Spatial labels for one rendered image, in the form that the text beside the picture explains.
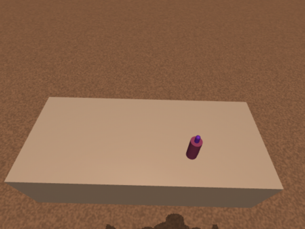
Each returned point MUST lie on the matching bottle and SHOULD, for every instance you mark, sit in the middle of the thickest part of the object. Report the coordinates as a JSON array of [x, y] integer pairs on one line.
[[194, 147]]

